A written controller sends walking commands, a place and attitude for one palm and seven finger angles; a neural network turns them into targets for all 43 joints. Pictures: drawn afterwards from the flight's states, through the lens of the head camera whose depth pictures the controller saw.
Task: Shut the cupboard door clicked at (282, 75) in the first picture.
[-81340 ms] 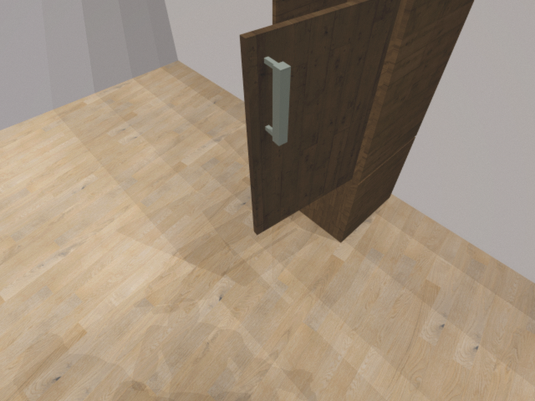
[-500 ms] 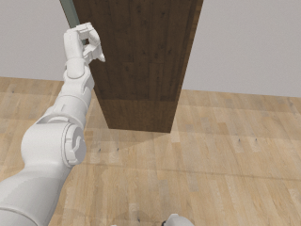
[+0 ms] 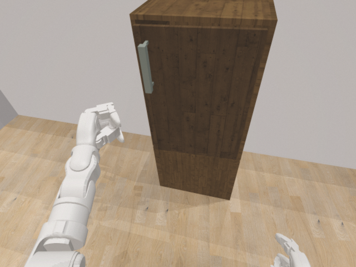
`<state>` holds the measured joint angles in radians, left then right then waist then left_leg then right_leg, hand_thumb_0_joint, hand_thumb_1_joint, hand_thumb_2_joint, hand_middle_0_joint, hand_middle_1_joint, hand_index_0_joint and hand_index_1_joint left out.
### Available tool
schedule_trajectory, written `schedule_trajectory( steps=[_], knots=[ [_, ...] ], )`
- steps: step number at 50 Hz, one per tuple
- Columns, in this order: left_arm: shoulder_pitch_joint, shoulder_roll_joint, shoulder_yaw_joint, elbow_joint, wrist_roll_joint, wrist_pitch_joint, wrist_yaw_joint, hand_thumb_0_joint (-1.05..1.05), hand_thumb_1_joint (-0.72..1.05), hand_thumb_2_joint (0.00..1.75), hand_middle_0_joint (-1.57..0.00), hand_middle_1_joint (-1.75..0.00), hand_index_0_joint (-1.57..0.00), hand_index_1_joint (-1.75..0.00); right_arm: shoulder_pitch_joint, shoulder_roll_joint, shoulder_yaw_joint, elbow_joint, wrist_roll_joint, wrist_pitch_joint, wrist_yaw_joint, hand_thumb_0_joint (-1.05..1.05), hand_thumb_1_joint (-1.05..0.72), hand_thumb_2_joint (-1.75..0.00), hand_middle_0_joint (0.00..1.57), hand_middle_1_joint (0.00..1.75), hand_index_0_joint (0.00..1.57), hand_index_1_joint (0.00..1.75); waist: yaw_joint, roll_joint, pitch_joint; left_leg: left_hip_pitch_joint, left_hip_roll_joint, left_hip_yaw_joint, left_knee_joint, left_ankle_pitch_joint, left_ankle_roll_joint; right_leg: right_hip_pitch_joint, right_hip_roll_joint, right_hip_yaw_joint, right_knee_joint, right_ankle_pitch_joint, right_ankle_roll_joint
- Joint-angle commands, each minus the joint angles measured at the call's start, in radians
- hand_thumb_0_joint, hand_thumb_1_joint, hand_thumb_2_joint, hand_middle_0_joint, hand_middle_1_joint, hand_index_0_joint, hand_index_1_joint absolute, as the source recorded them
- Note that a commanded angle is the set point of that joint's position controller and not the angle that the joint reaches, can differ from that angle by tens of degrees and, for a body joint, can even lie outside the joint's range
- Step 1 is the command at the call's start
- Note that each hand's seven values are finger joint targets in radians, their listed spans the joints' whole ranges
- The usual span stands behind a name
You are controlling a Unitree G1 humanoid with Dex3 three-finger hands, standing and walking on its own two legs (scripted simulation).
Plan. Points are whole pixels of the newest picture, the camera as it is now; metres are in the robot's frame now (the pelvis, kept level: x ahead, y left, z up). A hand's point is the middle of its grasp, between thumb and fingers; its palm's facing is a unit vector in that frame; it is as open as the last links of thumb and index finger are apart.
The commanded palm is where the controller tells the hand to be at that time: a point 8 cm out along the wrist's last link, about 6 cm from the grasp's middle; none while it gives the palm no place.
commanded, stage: draw the hand back to the body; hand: left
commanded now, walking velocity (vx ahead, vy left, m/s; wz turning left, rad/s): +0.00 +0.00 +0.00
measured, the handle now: (147, 67) +0.71 +0.14 +0.12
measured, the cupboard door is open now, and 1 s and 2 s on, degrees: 3 3 3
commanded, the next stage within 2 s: step back with the hand held close in 1.00 s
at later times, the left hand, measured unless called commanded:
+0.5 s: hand (46, 176) +0.25 +0.26 +0.15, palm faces +0.41 -0.85 -0.33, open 5.1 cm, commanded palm +0.19 +0.30 +0.18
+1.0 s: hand (25, 191) +0.21 +0.27 +0.16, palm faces +0.49 -0.78 -0.39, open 7.4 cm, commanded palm +0.16 +0.31 +0.18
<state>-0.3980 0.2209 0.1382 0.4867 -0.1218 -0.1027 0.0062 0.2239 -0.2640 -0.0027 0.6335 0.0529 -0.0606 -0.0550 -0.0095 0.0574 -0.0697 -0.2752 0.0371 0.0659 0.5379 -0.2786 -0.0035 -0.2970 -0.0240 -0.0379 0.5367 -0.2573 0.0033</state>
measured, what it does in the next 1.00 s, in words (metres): stands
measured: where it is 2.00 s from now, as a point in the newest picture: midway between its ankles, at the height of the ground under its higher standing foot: outside the picture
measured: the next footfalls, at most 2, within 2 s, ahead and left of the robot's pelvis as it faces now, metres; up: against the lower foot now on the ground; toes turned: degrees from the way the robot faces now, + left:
none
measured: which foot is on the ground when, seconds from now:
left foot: down 0.00-1.00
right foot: down 0.00-1.00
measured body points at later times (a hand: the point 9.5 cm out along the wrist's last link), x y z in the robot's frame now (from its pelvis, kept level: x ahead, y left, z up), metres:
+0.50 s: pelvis +0.02 +0.01 +0.01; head +0.01 -0.02 +0.46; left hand +0.22 +0.30 +0.17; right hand +0.21 -0.20 -0.09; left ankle +0.00 +0.12 -0.73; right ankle +0.02 -0.12 -0.73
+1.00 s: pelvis +0.02 +0.00 +0.01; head +0.00 -0.02 +0.46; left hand +0.18 +0.31 +0.18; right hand +0.22 -0.21 -0.07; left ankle +0.00 +0.12 -0.73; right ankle +0.02 -0.12 -0.73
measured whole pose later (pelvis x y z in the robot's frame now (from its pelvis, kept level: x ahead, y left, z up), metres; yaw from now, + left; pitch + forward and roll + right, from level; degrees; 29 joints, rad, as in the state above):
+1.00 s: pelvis +0.02 +0.00 +0.01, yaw +2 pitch -4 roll +0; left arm 0.45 0.32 0.33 -0.35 -0.05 -0.09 0.12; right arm 0.19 -0.21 0.02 0.64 0.00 -0.12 -0.08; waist 0.06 0.06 0.00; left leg -0.09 0.02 0.04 0.40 -0.25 0.00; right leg -0.09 -0.03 -0.07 0.39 -0.23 0.01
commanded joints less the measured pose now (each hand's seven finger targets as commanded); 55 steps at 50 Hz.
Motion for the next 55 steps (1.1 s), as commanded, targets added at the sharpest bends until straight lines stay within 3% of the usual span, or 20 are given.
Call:
schedule_trajectory(
  steps=[1, 3, 7, 9, 11, 13, 15, 18, 24, 31, 33, 36, 38, 40, 44, 48, 49, 55],
  knots=[
    [-0.19, 0.201, 0.043, -0.393, 0.035, -0.079, 0.046, 0.0, 0.9, 0.9, -1.02, -1.2, -1.02, -1.2, -0.105, -0.081, -0.012, -0.166, -0.003, -0.033, -0.017, 0.0, -0.9, -0.9, 0.2, 0.3, 0.2, 0.3, 0.014, -0.132, -0.1, 0.088, -0.031, -0.023, -0.145, 0.08, 0.032, 0.117, 0.023, 0.011, -0.148, 0.072, -0.005],
    [-0.126, 0.24, 0.076, -0.483, 0.04, -0.078, 0.055, 0.0, 0.9, 0.9, -0.97, -1.14, -0.97, -1.14, -0.119, -0.081, -0.011, -0.174, -0.009, -0.028, -0.022, 0.0, -0.9, -0.9, 0.2, 0.3, 0.2, 0.3, 0.025, -0.098, -0.107, 0.108, -0.031, -0.025, -0.157, 0.11, 0.031, 0.156, 0.023, 0.011, -0.162, 0.098, -0.009],
    [-0.064, 0.219, 0.062, -0.662, 0.057, -0.073, 0.072, 0.0, 0.9, 0.9, -0.86, -1.02, -0.86, -1.02, -0.14, -0.059, 0.002, -0.179, -0.021, -0.038, -0.024, 0.0, -0.9, -0.9, 0.2, 0.3, 0.2, 0.3, 0.021, 0.042, -0.12, 0.182, -0.033, -0.024, -0.177, 0.163, 0.02, 0.181, 0.026, 0.001, -0.177, 0.152, -0.016],
    [-0.003, 0.215, 0.061, -0.717, 0.062, -0.069, 0.077, 0.0, 0.9, 0.9, -0.81, -0.96, -0.81, -0.96, -0.143, -0.058, 0.006, -0.178, -0.025, -0.047, -0.023, 0.0, -0.9, -0.9, 0.2, 0.3, 0.2, 0.3, 0.022, 0.084, -0.099, 0.195, -0.032, -0.034, -0.191, 0.17, 0.015, 0.184, 0.031, -0.004, -0.191, 0.146, -0.021],
    [0.065, 0.199, 0.054, -0.77, 0.065, -0.065, 0.083, 0.0, 0.9, 0.9, -0.75, -0.9, -0.75, -0.9, -0.144, -0.058, 0.008, -0.177, -0.031, -0.056, -0.021, 0.0, -0.9, -0.9, 0.2, 0.3, 0.2, 0.3, 0.024, 0.081, -0.096, 0.209, -0.032, -0.041, -0.197, 0.194, 0.01, 0.195, 0.036, -0.013, -0.191, 0.166, -0.022],
    [0.182, 0.194, 0.064, -0.77, 0.063, -0.053, 0.083, 0.0, 0.9, 0.9, -0.69, -0.84, -0.69, -0.84, -0.145, -0.063, 0.006, -0.172, -0.035, -0.057, -0.021, 0.0, -0.9, -0.9, 0.2, 0.3, 0.2, 0.3, 0.03, 0.028, -0.073, 0.204, -0.031, -0.043, -0.202, 0.217, 0.012, 0.209, 0.041, -0.017, -0.2, 0.184, -0.02],
    [0.266, 0.21, 0.101, -0.793, 0.058, -0.048, 0.085, 0.0, 0.9, 0.9, -0.64, -0.78, -0.64, -0.78, -0.15, -0.061, 0.006, -0.175, -0.038, -0.054, -0.02, 0.0, -0.9, -0.9, 0.2, 0.3, 0.2, 0.3, 0.04, -0.036, -0.067, 0.193, -0.034, -0.044, -0.204, 0.234, 0.014, 0.232, 0.038, -0.021, -0.198, 0.21, -0.015],
    [0.424, 0.246, 0.171, -0.812, 0.051, -0.036, 0.083, 0.0, 0.9, 0.9, -0.56, -0.69, -0.56, -0.69, -0.163, -0.064, 0.0, -0.176, -0.041, -0.042, -0.021, 0.0, -0.9, -0.9, 0.2, 0.3, 0.2, 0.3, 0.059, -0.081, -0.051, 0.179, -0.037, -0.037, -0.2, 0.264, 0.018, 0.256, 0.035, -0.021, -0.202, 0.245, -0.01],
    [0.595, 0.299, 0.271, -0.995, 0.054, -0.047, 0.097, 0.0, 0.9, 0.9, -0.39, -0.51, -0.39, -0.51, -0.175, -0.047, -0.003, -0.183, -0.046, -0.048, -0.018, 0.0, -0.9, -0.9, 0.2, 0.3, 0.2, 0.3, 0.076, 0.02, -0.076, 0.173, -0.04, -0.039, -0.187, 0.315, 0.01, 0.29, 0.025, -0.022, -0.181, 0.276, -0.009],
    [0.826, 0.322, 0.357, -1.078, 0.053, -0.051, 0.115, 0.0, 0.9, 0.9, -0.2, -0.3, -0.2, -0.3, -0.157, -0.045, -0.016, -0.174, -0.046, -0.077, -0.019, 0.0, -0.9, -0.9, 0.2, 0.3, 0.2, 0.3, 0.08, 0.012, -0.027, 0.16, -0.032, -0.034, -0.171, 0.361, 0.009, 0.258, 0.027, -0.03, -0.175, 0.293, -0.002],
    [0.778, 0.279, 0.305, -1.046, 0.06, -0.044, 0.113, 0.0, 0.9, 0.9, -0.2, -0.3, -0.2, -0.3, -0.153, -0.053, -0.016, -0.159, -0.046, -0.087, -0.021, 0.0, -0.9, -0.9, 0.2, 0.3, 0.2, 0.3, 0.061, 0.013, 0.038, 0.152, -0.033, -0.028, -0.179, 0.315, 0.012, 0.208, 0.029, -0.031, -0.196, 0.254, 0.001],
    [0.696, 0.263, 0.273, -1.019, 0.07, -0.043, 0.123, 0.0, 0.9, 0.9, -0.2, -0.3, -0.2, -0.3, -0.141, -0.064, -0.02, -0.145, -0.043, -0.096, -0.031, 0.0, -0.9, -0.9, 0.2, 0.3, 0.2, 0.3, 0.044, -0.011, 0.077, 0.149, -0.033, -0.034, -0.194, 0.233, 0.015, 0.161, 0.032, -0.033, -0.205, 0.166, 0.004],
    [0.691, 0.272, 0.281, -0.992, 0.071, -0.043, 0.127, 0.0, 0.9, 0.9, -0.2, -0.3, -0.2, -0.3, -0.139, -0.071, -0.023, -0.139, -0.045, -0.102, -0.037, 0.0, -0.9, -0.9, 0.2, 0.3, 0.2, 0.3, 0.048, -0.034, 0.079, 0.151, -0.036, -0.04, -0.203, 0.206, 0.019, 0.164, 0.032, -0.032, -0.214, 0.138, 0.002],
    [0.685, 0.285, 0.292, -1.012, 0.072, -0.05, 0.131, 0.0, 0.9, 0.9, -0.2, -0.3, -0.2, -0.3, -0.146, -0.064, -0.022, -0.147, -0.046, -0.105, -0.041, 0.0, -0.9, -0.9, 0.2, 0.3, 0.2, 0.3, 0.059, -0.054, 0.02, 0.166, -0.039, -0.039, -0.201, 0.209, 0.023, 0.195, 0.028, -0.029, -0.205, 0.139, 0.002],
    [0.723, 0.306, 0.317, -1.069, 0.071, -0.059, 0.131, 0.0, 0.9, 0.9, -0.2, -0.3, -0.2, -0.3, -0.16, -0.051, -0.016, -0.153, -0.051, -0.111, -0.04, 0.0, -0.9, -0.9, 0.2, 0.3, 0.2, 0.3, 0.077, 0.013, -0.041, 0.174, -0.046, -0.035, -0.194, 0.238, 0.02, 0.252, 0.021, -0.02, -0.196, 0.178, -0.001],
    [0.774, 0.329, 0.349, -1.073, 0.072, -0.056, 0.132, 0.0, 0.9, 0.9, -0.2, -0.3, -0.2, -0.3, -0.163, -0.048, -0.011, -0.144, -0.054, -0.117, -0.034, 0.0, -0.9, -0.9, 0.2, 0.3, 0.2, 0.3, 0.084, 0.065, -0.012, 0.157, -0.043, -0.035, -0.185, 0.288, 0.01, 0.258, 0.025, -0.021, -0.195, 0.231, -0.006],
    [0.763, 0.311, 0.333, -1.082, 0.07, -0.056, 0.13, 0.0, 0.9, 0.9, -0.2, -0.3, -0.2, -0.3, -0.16, -0.041, -0.007, -0.148, -0.053, -0.115, -0.032, 0.0, -0.9, -0.9, 0.2, 0.3, 0.2, 0.3, 0.078, 0.065, -0.004, 0.153, -0.042, -0.038, -0.189, 0.287, 0.006, 0.257, 0.023, -0.027, -0.19, 0.225, -0.005],
    [0.779, 0.287, 0.326, -0.989, 0.058, -0.044, 0.117, 0.0, 0.9, 0.9, -0.2, -0.3, -0.2, -0.3, -0.155, -0.047, -0.013, -0.151, -0.046, -0.098, -0.035, 0.0, -0.9, -0.9, 0.2, 0.3, 0.2, 0.3, 0.07, -0.04, 0.076, 0.134, -0.032, -0.026, -0.2, 0.233, 0.015, 0.205, 0.028, -0.023, -0.214, 0.176, 0.005]
  ],
)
